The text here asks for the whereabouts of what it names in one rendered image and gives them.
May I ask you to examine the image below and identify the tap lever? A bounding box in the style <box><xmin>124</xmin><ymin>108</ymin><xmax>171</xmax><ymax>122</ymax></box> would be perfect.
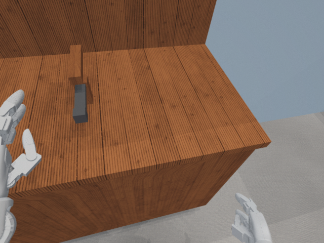
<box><xmin>72</xmin><ymin>84</ymin><xmax>88</xmax><ymax>124</ymax></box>

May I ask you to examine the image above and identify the robot left forearm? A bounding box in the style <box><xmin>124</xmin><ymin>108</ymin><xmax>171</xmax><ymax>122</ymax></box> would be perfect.
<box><xmin>0</xmin><ymin>197</ymin><xmax>17</xmax><ymax>243</ymax></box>

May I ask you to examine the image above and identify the left robot hand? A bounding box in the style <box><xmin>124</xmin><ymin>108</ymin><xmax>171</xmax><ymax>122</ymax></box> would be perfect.
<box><xmin>0</xmin><ymin>90</ymin><xmax>42</xmax><ymax>198</ymax></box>

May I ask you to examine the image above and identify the right robot hand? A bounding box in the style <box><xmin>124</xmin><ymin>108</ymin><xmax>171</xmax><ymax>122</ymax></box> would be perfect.
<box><xmin>232</xmin><ymin>193</ymin><xmax>272</xmax><ymax>243</ymax></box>

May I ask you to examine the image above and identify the counter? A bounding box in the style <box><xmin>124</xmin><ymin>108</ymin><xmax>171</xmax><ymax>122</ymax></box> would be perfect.
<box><xmin>0</xmin><ymin>0</ymin><xmax>271</xmax><ymax>243</ymax></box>

